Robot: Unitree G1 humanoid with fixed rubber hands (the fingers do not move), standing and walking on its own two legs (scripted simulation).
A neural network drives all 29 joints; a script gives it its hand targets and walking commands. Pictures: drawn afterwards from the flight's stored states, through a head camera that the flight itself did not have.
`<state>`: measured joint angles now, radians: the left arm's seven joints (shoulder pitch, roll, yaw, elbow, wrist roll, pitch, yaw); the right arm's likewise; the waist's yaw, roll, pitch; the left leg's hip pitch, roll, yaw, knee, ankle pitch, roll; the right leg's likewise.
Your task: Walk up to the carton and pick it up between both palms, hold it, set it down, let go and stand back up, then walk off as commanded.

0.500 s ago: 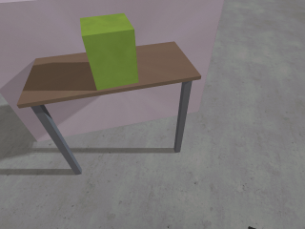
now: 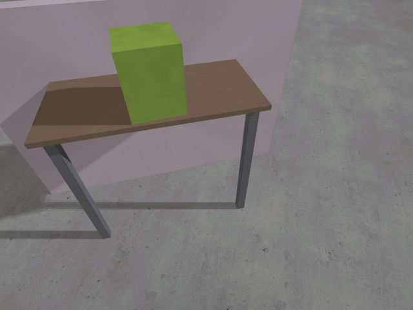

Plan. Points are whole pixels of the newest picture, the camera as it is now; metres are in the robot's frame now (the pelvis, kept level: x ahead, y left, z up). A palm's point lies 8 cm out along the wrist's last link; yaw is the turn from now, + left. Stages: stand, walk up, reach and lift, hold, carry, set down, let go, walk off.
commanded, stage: stand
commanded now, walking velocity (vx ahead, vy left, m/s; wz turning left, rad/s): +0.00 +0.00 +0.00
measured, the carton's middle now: (150, 73) +0.86 +0.21 +0.08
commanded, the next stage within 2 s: none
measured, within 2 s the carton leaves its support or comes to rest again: neither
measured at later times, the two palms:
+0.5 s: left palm out of the picture +0.09 +0.30 -0.10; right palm out of the picture +0.09 -0.27 -0.11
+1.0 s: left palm out of the picture +0.09 +0.30 -0.10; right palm out of the picture +0.09 -0.27 -0.11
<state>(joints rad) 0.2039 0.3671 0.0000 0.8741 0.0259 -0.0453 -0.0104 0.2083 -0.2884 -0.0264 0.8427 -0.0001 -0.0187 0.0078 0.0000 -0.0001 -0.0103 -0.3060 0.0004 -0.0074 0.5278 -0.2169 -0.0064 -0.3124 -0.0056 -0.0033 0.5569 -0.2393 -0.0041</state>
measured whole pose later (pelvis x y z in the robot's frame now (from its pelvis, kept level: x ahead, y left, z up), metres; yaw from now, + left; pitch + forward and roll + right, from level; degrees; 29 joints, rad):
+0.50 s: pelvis +0.00 +0.00 +0.00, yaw +0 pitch -1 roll +0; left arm 0.20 0.37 0.00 0.91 0.03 -0.05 -0.01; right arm 0.21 -0.29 -0.03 0.88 0.00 -0.02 0.01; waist 0.00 0.00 -0.01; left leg -0.29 0.00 -0.01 0.49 -0.20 -0.01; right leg -0.29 -0.01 0.00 0.52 -0.22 0.00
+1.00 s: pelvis +0.00 +0.00 +0.00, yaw +0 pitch +0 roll +0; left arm 0.20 0.37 0.00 0.93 0.03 -0.04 -0.01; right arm 0.21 -0.29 -0.03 0.91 0.00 -0.02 0.01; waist 0.00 0.00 -0.02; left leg -0.28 0.00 -0.01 0.47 -0.19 -0.01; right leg -0.28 -0.01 0.00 0.50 -0.21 0.00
